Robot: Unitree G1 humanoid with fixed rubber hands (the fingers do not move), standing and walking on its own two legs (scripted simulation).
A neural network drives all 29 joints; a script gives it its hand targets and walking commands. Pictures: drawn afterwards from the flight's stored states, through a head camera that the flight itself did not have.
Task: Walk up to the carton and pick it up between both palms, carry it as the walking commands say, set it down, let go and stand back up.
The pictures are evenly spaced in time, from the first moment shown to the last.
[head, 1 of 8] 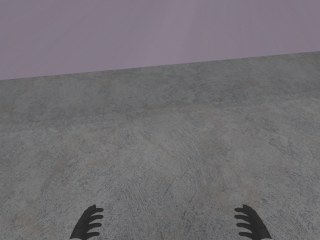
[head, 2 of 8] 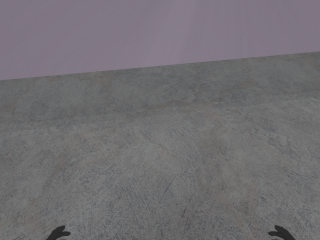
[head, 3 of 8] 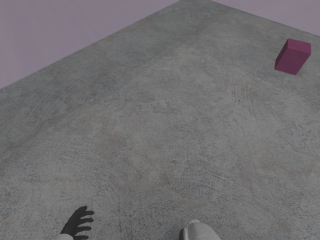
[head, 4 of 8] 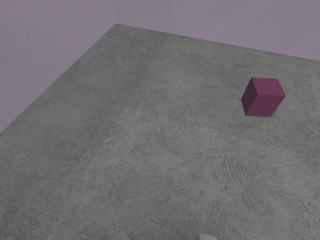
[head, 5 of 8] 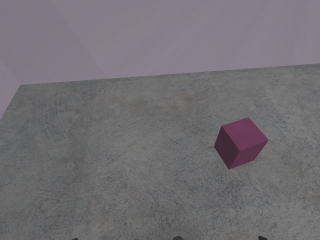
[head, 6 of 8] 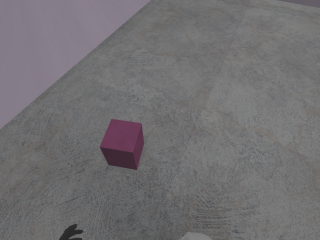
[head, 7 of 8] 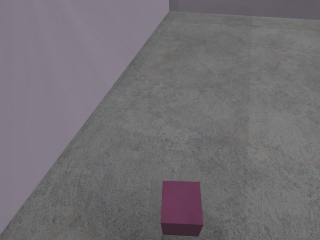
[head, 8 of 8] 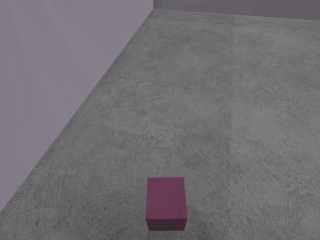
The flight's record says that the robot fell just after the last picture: no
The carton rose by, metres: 0.00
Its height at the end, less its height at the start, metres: +0.00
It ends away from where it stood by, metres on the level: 0.00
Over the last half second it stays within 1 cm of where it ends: yes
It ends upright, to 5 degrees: yes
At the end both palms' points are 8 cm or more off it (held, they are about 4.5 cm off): yes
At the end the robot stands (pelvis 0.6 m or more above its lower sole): yes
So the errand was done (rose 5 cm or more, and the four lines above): no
